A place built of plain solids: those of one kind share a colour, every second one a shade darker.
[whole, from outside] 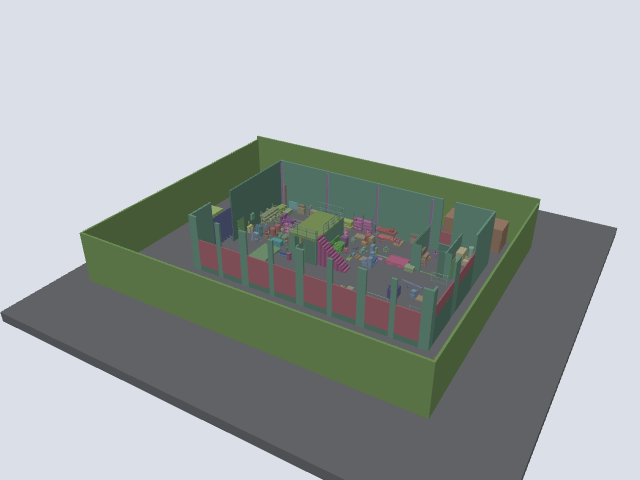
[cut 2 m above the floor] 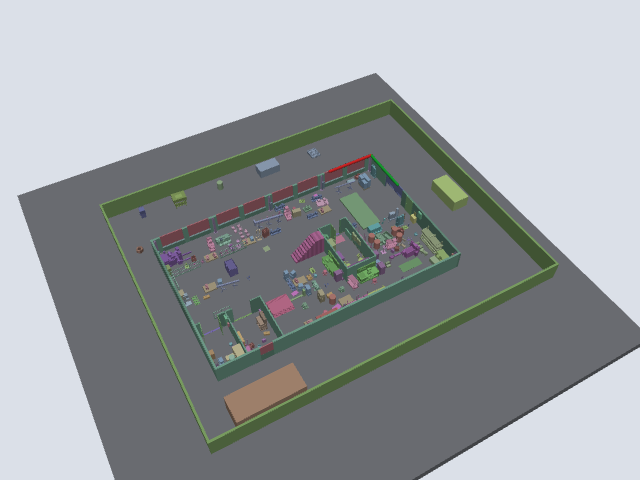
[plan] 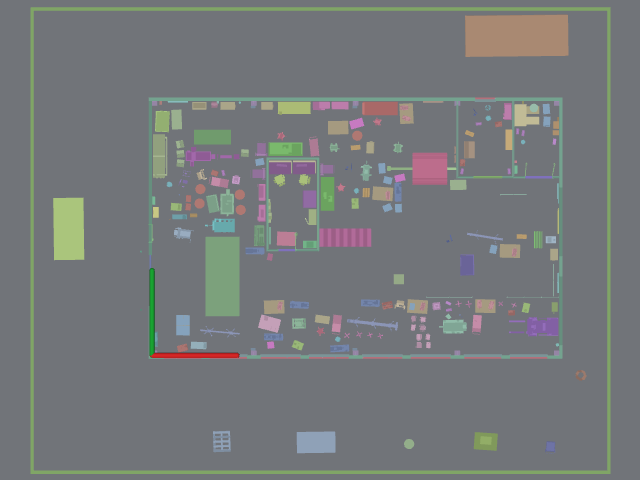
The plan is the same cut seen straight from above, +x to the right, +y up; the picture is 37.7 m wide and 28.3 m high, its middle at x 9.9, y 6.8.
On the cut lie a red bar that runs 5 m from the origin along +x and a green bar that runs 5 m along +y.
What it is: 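A firm's repair and maintenance workshop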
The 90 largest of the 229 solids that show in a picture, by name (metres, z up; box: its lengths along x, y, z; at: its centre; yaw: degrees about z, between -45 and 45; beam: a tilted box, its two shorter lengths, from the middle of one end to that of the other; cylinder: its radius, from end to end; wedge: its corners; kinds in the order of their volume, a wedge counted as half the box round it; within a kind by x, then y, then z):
{
 "yard_bound_1": {"box": [0.2, 27.51, 5.21], "at": [-7.07, 6.76, 2.56]},
 "yard_bound_2": {"box": [34.2, 0.2, 5.21], "at": [9.93, -6.89, 2.56]},
 "yard_bound_3": {"box": [34.2, 0.2, 5.61], "at": [9.93, 20.42, 2.75]},
 "yard_bound_4": {"box": [0.2, 27.51, 5.21], "at": [26.93, 6.76, 2.56]},
 "beyond_container_1": {"box": [5.99, 2.32, 2.59], "at": [21.51, 18.84, 1.24], "yaw": 0.6},
 "beyond_container_2": {"box": [6.06, 2.4, 2.65], "at": [21.51, 18.84, 1.27], "yaw": 0.6},
 "wall_1": {"box": [0.2, 3.11, 5.85], "at": [-0.1, 1.35, 2.88]},
 "wall_2": {"box": [0.2, 9.31, 5.85], "at": [-0.1, 10.55, 2.88]},
 "wall_3": {"box": [0.91, 0.2, 5.85], "at": [0.25, -0.1, 2.88]},
 "wall_4": {"box": [2.21, 0.2, 0.65], "at": [1.8, -0.1, 0.28]},
 "wall_5": {"box": [0.51, 0.2, 5.85], "at": [3.15, -0.1, 2.88]},
 "wall_6": {"box": [2.21, 0.2, 0.65], "at": [4.5, -0.1, 0.28]},
 "wall_7": {"box": [0.81, 0.2, 5.85], "at": [6.0, -0.1, 2.88]},
 "wall_8": {"box": [0.06, 5.52, 2.87], "at": [6.77, 8.9, 1.39]},
 "wall_9": {"box": [0.06, 5.4, 2.75], "at": [6.83, 8.9, 1.32]},
 "wall_10": {"box": [2.36, 0.2, 0.65], "at": [7.58, -0.1, 0.28]},
 "wall_11": {"box": [3.0, 0.06, 2.75], "at": [8.3, 11.57, 1.32]},
 "wall_12": {"box": [3.0, 0.06, 2.87], "at": [8.3, 11.63, 1.39]},
 "wall_13": {"box": [18.2, 0.2, 5.85], "at": [8.9, 15.1, 2.88]},
 "wall_14": {"box": [0.51, 0.2, 5.85], "at": [9.0, -0.1, 2.88]},
 "wall_15": {"box": [0.06, 5.4, 2.75], "at": [9.77, 8.9, 1.32]},
 "wall_16": {"box": [0.06, 5.52, 2.87], "at": [9.83, 8.9, 1.39]},
 "wall_17": {"box": [2.36, 0.2, 0.65], "at": [10.43, -0.1, 0.28]},
 "wall_18": {"box": [0.81, 0.2, 5.85], "at": [12.0, -0.1, 2.88]},
 "wall_19": {"box": [2.36, 0.2, 0.65], "at": [13.57, -0.1, 0.28]},
 "wall_20": {"box": [0.51, 0.2, 5.85], "at": [15.0, -0.1, 2.88]},
 "wall_21": {"box": [2.36, 0.2, 0.65], "at": [16.43, -0.1, 0.28]},
 "wall_22": {"box": [0.06, 4.56, 2.87], "at": [17.97, 12.72, 1.39]},
 "wall_23": {"box": [0.81, 0.2, 5.85], "at": [18.0, -0.1, 2.88]},
 "wall_24": {"box": [0.06, 4.5, 2.75], "at": [18.03, 12.75, 1.32]},
 "wall_25": {"box": [1.06, 0.2, 5.85], "at": [18.52, 15.1, 2.88]},
 "wall_26": {"box": [1.06, 0.2, 5.85], "at": [20.77, 15.1, 2.88]},
 "wall_27": {"box": [0.51, 0.2, 5.85], "at": [20.85, -0.1, 2.88]},
 "wall_28": {"box": [0.06, 4.5, 2.75], "at": [21.27, 12.75, 1.32]},
 "wall_29": {"box": [0.06, 4.5, 2.75], "at": [21.33, 12.75, 1.32]},
 "wall_30": {"box": [2.9, 0.2, 5.85], "at": [22.75, 15.1, 2.88]},
 "wall_31": {"box": [0.91, 0.2, 5.85], "at": [23.75, -0.1, 2.88]},
 "wall_32": {"box": [0.2, 0.81, 5.85], "at": [24.1, 0.2, 2.88]},
 "wall_33": {"box": [0.2, 4.06, 2.85], "at": [24.1, 2.62, 1.38]},
 "wall_34": {"box": [0.2, 1.21, 5.85], "at": [24.1, 5.25, 2.88]},
 "wall_35": {"box": [0.2, 4.06, 2.85], "at": [24.1, 7.88, 1.38]},
 "wall_36": {"box": [0.2, 0.61, 5.85], "at": [24.1, 10.2, 2.88]},
 "wall_37": {"box": [0.2, 4.7, 5.85], "at": [24.1, 12.85, 2.88]},
 "beyond_skip_1": {"box": [1.78, 3.66, 1.35], "at": [-4.91, 7.45, 0.62], "yaw": 0.7},
 "window_pane_1": {"box": [2.2, 0.1, 2.81], "at": [1.8, -0.15, 1.99]},
 "window_pane_2": {"box": [2.2, 0.1, 2.81], "at": [4.5, -0.15, 1.99]},
 "window_pane_3": {"box": [2.35, 0.1, 2.81], "at": [7.58, -0.15, 1.99]},
 "window_pane_4": {"box": [2.35, 0.1, 2.81], "at": [10.43, -0.15, 1.99]},
 "window_pane_5": {"box": [2.35, 0.1, 2.81], "at": [13.57, -0.15, 1.99]},
 "window_pane_6": {"box": [2.35, 0.1, 2.81], "at": [16.43, -0.15, 1.99]},
 "window_pane_7": {"box": [2.2, 0.1, 2.81], "at": [19.5, -0.15, 1.99]},
 "window_pane_8": {"box": [2.2, 0.1, 2.81], "at": [22.2, -0.15, 1.99]},
 "window_pane_9": {"box": [0.1, 4.05, 1.21], "at": [24.15, 2.62, 3.39]},
 "window_pane_10": {"box": [0.1, 4.05, 1.21], "at": [24.15, 7.88, 3.39]},
 "stair_1": {"box": [0.26, 1.08, 2.71], "at": [10.0, 6.94, 1.3]},
 "stair_2": {"box": [0.26, 1.08, 2.5], "at": [10.23, 6.94, 1.2]},
 "stair_3": {"box": [0.26, 1.08, 2.3], "at": [10.46, 6.94, 1.1]},
 "stair_4": {"box": [0.26, 1.08, 2.09], "at": [10.7, 6.94, 1.0]},
 "stair_5": {"box": [0.26, 1.08, 1.89], "at": [10.93, 6.94, 0.89]},
 "stair_6": {"box": [0.26, 1.08, 1.68], "at": [11.16, 6.94, 0.79]},
 "stair_7": {"box": [0.26, 1.08, 1.48], "at": [11.4, 6.94, 0.69]},
 "stair_8": {"box": [0.26, 1.08, 1.28], "at": [11.63, 6.94, 0.59]},
 "stair_9": {"box": [0.26, 1.08, 1.07], "at": [11.86, 6.94, 0.49]},
 "raised_floor_deck_1": {"box": [3.18, 5.58, 0.16], "at": [8.3, 8.9, 2.78]},
 "beyond_pallets_1": {"box": [2.28, 1.25, 0.94], "at": [9.67, -5.13, 0.46], "yaw": 0.7},
 "raised_slab_1": {"box": [2.0, 4.7, 0.22], "at": [4.15, 4.65, 0.06]},
 "plant_pumps_1": {"box": [0.72, 1.3, 1.35], "at": [21.72, 14.15, 0.62]},
 "band_saw_1": {"box": [1.5, 0.57, 0.78], "at": [2.73, 11.74, 0.34]},
 "band_saw_2": {"box": [1.38, 0.47, 0.79], "at": [2.73, 11.75, 0.35]},
 "wheelie_bin_1": {"box": [0.62, 0.51, 1.12], "at": [6.22, 10.7, 0.51]},
 "wheelie_bin_2": {"box": [0.51, 0.62, 1.12], "at": [6.45, 12.2, 0.51], "yaw": -1.7},
 "wheelie_bin_3": {"box": [0.62, 0.51, 1.12], "at": [10.38, 10.97, 0.51]},
 "pallet_load_1": {"box": [0.7, 1.14, 1.01], "at": [18.58, 5.31, 0.45], "yaw": 0.4},
 "cupboard_steel_1": {"box": [0.45, 0.92, 1.88], "at": [9.46, 8.15, 0.89]},
 "pallet_stack_1": {"box": [0.72, 1.14, 0.86], "at": [0.61, 13.79, 0.38], "yaw": -2.6},
 "plan_chest_small_1": {"box": [0.69, 0.97, 0.97], "at": [9.33, 9.21, 0.44]},
 "crate_1": {"box": [0.6, 1.16, 0.5], "at": [1.45, 13.9, 0.2], "yaw": 2.0},
 "crate_2": {"box": [0.96, 0.6, 0.5], "at": [18.05, 10.05, 0.2], "yaw": 1.0},
 "roll_cab_1": {"box": [0.85, 0.46, 0.75], "at": [2.79, 14.71, 0.48]},
 "roll_cab_2": {"box": [0.85, 0.46, 0.74], "at": [4.46, 14.71, 0.48]},
 "roller_shutter_1": {"box": [0.06, 2.86, 3.23], "at": [-0.12, 4.4, 2.38]},
 "forklift_1": {"box": [0.63, 0.91, 0.93], "at": [23.6, 1.68, 0.56]},
 "beyond_waste_container_1": {"box": [1.36, 1.02, 0.34], "at": [19.67, -5.08, 1.12], "yaw": -3.8},
 "parts_trays_1": {"box": [1.21, 0.6, 0.65], "at": [4.27, 7.57, 0.28], "yaw": -0.4},
 "wash_basin_1": {"box": [0.4, 1.2, 0.9], "at": [21.04, 12.71, 0.4]},
 "board_deck_1": {"box": [2.05, 1.13, 0.16], "at": [16.38, 11.0, 0.03]},
 "workbench_1": {"box": [0.65, 0.64, 0.8], "at": [10.35, 10.2, 0.35]},
 "air_station_1": {"cylinder": 0.25, "from": [22.51, 14.59, 0.0], "to": [22.51, 14.59, 1.65]},
 "gearbox_1": {"box": [0.58, 1.0, 0.52], "at": [4.42, 8.92, 0.21], "yaw": -0.2},
 "bar_rack_1": {"box": [0.71, 2.58, 0.16], "at": [0.41, 11.75, 0.9]}
}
